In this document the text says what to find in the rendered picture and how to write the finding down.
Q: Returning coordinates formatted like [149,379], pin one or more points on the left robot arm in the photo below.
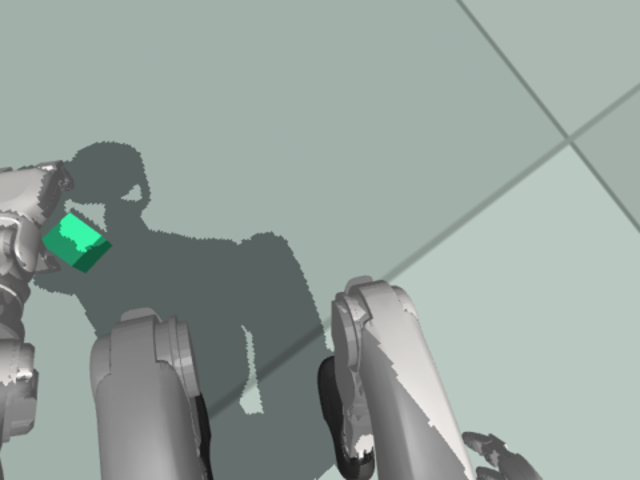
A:
[19,248]

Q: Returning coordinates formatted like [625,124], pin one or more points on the left robot hand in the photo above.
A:
[34,194]

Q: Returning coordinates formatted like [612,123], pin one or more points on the cube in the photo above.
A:
[76,243]

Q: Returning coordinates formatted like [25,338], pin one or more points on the left robot foot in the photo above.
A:
[205,438]

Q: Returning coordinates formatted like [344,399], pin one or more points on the right robot foot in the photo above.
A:
[332,409]

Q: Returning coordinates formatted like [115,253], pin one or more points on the right robot hand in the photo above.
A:
[511,466]

